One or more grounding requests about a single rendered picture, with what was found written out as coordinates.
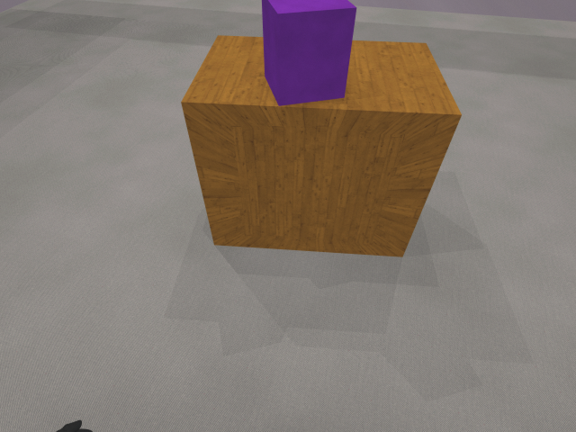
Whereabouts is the carton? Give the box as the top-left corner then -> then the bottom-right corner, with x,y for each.
262,0 -> 356,106

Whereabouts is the pedestal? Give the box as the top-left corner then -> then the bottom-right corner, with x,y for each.
181,35 -> 462,257

